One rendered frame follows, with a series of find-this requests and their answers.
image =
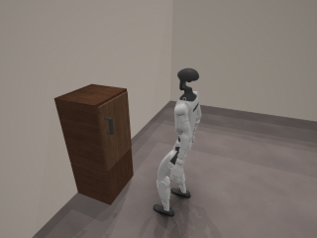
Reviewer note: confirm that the robot right upper arm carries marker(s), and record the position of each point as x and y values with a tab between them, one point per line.
198	115

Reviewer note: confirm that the robot left upper arm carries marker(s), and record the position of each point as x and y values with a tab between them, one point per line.
181	112

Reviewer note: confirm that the robot left hand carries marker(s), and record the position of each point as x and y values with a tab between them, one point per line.
176	172

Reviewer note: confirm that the robot right forearm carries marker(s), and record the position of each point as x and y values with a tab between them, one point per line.
195	127

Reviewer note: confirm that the cupboard door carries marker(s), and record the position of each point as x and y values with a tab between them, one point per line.
115	146

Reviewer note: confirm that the handle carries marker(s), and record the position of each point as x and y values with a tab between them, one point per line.
111	127

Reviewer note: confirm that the robot left forearm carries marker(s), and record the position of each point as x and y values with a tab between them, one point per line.
183	150

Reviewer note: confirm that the robot left foot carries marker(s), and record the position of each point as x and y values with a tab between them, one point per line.
160	209

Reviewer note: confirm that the left robot thigh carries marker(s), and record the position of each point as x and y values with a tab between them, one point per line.
166	166

